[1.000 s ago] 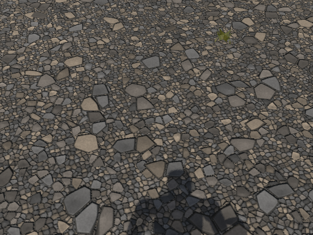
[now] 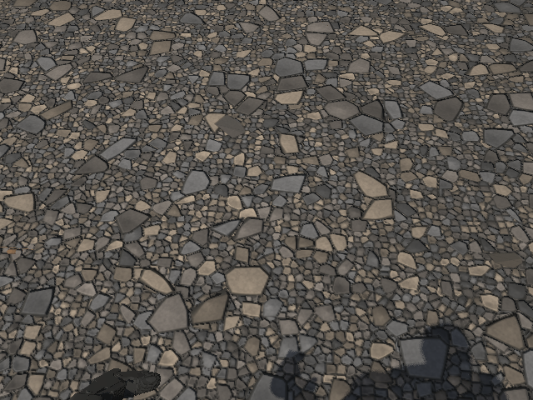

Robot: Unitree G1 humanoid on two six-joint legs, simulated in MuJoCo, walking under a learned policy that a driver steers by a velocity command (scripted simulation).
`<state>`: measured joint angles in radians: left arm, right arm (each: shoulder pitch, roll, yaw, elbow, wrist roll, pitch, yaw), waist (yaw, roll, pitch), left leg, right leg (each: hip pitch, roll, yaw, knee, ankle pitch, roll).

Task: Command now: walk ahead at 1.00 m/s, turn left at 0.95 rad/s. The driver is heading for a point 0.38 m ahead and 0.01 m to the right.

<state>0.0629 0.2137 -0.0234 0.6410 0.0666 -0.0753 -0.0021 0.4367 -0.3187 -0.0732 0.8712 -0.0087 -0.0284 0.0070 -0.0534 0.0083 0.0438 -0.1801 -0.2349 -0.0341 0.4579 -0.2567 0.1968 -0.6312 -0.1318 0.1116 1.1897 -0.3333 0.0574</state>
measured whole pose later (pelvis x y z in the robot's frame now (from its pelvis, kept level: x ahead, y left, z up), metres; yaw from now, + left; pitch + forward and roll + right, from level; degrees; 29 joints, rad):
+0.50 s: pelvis +0.37 -0.07 +0.02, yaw +13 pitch +1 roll -1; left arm 0.38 0.27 0.02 0.86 0.02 -0.08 -0.02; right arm 0.09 -0.30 -0.03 0.72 -0.03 -0.02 0.02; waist 0.07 0.04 0.09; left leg -0.58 -0.05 -0.07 0.86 -0.24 0.02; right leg -0.20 0.01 -0.07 0.35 -0.17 -0.03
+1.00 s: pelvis +0.47 -0.06 +0.01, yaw +13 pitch -1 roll +0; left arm 0.27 0.21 0.01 0.96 0.01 0.01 0.03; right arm 0.20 -0.21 -0.01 0.94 -0.01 0.00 -0.02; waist 0.00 0.01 0.01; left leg -0.28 -0.05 -0.02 0.42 -0.13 0.04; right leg -0.14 0.01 0.00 0.45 -0.29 -0.01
